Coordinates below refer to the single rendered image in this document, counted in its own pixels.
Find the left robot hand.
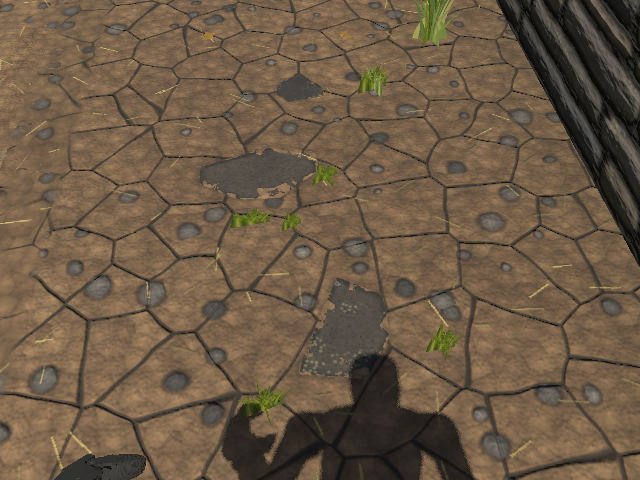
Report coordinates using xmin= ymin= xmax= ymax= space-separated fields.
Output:
xmin=54 ymin=454 xmax=146 ymax=480

